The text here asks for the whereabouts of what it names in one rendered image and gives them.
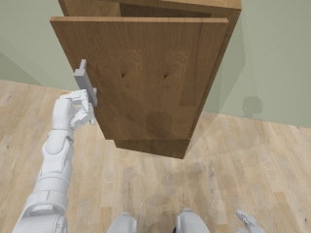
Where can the left robot forearm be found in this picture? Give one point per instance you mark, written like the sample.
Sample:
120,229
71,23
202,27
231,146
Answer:
49,196

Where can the robot thigh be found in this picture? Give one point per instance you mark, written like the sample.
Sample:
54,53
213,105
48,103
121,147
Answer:
123,224
189,222

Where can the right robot thigh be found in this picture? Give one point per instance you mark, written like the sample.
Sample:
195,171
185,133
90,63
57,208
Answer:
189,222

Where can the robot left upper arm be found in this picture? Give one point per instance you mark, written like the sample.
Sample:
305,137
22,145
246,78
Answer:
43,224

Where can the robot left hand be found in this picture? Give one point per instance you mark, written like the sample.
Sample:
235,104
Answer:
66,117

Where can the robot right hand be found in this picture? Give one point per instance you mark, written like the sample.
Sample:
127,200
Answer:
250,223

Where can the left robot thigh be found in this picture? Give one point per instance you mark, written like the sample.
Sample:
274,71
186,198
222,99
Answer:
123,224

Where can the handle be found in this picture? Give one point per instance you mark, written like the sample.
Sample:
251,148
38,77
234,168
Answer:
83,82

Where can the cupboard door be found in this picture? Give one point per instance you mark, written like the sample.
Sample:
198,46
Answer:
150,72

